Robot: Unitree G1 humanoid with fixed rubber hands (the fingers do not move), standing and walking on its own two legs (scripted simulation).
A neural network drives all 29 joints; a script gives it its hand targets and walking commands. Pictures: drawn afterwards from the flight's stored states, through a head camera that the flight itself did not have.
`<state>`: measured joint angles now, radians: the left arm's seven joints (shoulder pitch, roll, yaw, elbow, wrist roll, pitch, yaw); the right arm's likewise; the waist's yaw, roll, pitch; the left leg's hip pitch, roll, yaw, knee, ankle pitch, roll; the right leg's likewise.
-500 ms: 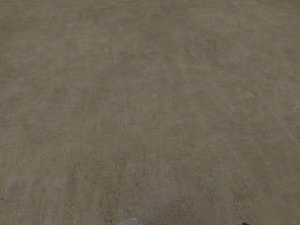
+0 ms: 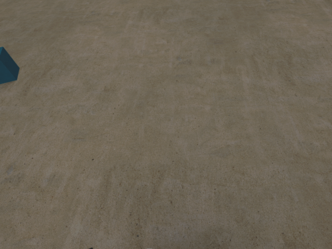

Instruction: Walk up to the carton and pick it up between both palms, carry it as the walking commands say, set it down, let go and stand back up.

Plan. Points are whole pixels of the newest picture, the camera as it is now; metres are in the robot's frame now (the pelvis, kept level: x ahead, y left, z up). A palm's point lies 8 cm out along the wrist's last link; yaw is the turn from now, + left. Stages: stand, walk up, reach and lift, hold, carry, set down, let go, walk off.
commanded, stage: walk up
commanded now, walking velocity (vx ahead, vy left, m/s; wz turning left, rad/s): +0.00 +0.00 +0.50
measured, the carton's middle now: out of the picture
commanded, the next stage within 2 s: none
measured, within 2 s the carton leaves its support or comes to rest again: neither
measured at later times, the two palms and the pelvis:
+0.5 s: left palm out of the picture +0.04 +0.28 -0.12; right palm out of the picture +0.10 -0.23 -0.13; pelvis +0.01 +0.02 +0.00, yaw +15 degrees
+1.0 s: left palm out of the picture +0.00 +0.39 -0.18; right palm (160, 163) +0.40 +0.04 -0.14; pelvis +0.15 +0.19 -0.04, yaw +28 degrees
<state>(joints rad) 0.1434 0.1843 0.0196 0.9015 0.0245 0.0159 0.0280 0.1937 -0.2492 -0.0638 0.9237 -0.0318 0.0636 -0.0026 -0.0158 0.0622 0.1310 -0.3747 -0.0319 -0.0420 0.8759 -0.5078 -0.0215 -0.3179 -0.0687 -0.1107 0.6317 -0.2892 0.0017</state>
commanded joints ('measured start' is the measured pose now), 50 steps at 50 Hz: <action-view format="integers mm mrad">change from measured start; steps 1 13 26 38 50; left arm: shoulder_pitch -50 -121 378 250 185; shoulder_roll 213 128 364 231 151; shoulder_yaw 73 47 84 58 43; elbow -59 -108 57 51 2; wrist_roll -2 -30 -7 5 10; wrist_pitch -6 46 -50 -89 -81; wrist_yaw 16 -7 30 -10 -63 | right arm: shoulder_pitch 63 106 -217 -261 60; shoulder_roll -115 -202 -55 -44 -183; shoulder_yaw -37 -36 5 12 -50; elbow -55 1 -186 -154 -84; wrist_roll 1 -11 -17 21 18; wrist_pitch -6 -42 -68 -37 -109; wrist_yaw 19 -8 52 137 2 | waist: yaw -29 -64 202 55 -16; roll -271 257 -322 -271 196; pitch -200 -52 -95 129 -247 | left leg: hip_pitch -48 229 -590 -209 190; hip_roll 61 405 98 155 343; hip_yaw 17 -381 -57 120 -435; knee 315 -578 243 -6 -623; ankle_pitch -4 722 28 310 -139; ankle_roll -23 214 49 -26 184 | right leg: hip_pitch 85 -280 540 128 -267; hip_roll -305 -27 -515 -304 -106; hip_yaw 151 56 636 -33 81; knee -278 375 -539 -535 701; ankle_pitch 363 -274 -464 161 -115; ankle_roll -156 93 -123 -34 15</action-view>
